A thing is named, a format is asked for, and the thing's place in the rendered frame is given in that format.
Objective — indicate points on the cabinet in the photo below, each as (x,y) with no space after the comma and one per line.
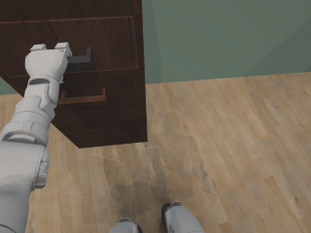
(123,120)

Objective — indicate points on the drawer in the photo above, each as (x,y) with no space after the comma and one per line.
(111,40)

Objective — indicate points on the left robot forearm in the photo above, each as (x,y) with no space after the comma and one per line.
(31,121)

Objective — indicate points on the right robot foot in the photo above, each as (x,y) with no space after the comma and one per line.
(163,210)

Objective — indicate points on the robot left upper arm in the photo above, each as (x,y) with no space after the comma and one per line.
(23,168)

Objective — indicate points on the robot left thigh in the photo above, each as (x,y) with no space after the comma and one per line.
(124,227)

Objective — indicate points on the handle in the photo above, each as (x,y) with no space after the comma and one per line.
(82,101)
(80,62)

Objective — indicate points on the robot left hand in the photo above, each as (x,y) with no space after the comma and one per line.
(51,63)

